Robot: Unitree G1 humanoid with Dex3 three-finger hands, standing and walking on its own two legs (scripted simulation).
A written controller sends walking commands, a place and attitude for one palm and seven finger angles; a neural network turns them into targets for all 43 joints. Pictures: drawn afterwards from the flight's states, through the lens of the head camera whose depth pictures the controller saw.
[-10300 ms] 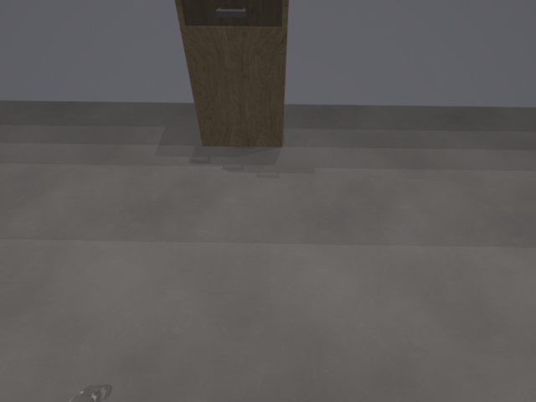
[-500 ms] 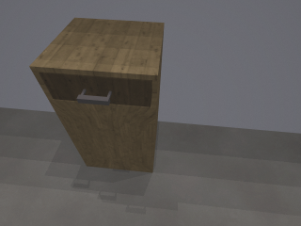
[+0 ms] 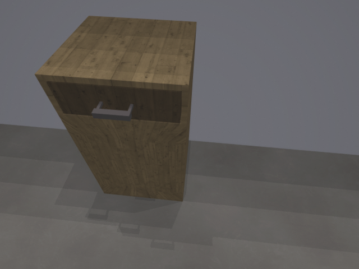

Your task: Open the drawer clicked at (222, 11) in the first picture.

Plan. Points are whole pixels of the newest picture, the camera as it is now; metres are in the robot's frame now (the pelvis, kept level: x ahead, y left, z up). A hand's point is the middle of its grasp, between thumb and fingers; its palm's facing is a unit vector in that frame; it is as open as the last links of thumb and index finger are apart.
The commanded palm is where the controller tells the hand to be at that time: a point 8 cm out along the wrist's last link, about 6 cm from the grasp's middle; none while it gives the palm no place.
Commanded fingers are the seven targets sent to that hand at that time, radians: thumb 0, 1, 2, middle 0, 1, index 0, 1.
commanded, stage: look again from close up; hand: left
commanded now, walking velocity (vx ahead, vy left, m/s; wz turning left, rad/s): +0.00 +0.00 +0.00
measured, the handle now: (114, 110) +0.57 +0.26 -0.02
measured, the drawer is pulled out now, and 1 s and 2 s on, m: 0.00 0.00 0.00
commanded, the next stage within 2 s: come to a stop and stand still in 0.44 s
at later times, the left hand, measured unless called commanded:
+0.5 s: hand out of the picture +0.01 +0.22 -0.17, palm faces +0.01 -0.98 -0.21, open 7.3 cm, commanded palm none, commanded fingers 0.00 0.90 0.90 -0.20 -0.30 -0.20 -0.30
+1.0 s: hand out of the picture +0.00 +0.21 -0.18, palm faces +0.00 -0.98 -0.18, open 7.3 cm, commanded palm none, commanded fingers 0.00 0.90 0.90 -0.20 -0.30 -0.20 -0.30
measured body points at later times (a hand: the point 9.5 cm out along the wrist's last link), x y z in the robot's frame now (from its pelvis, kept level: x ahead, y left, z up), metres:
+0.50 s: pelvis +0.00 +0.04 +0.00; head +0.00 +0.03 +0.45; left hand +0.01 +0.27 -0.15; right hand -0.02 -0.17 -0.17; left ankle -0.04 +0.13 -0.74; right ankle +0.01 -0.08 -0.74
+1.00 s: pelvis +0.00 +0.04 +0.00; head +0.00 +0.04 +0.45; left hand +0.00 +0.26 -0.16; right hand +0.01 -0.18 -0.16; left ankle -0.04 +0.13 -0.74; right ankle +0.01 -0.08 -0.74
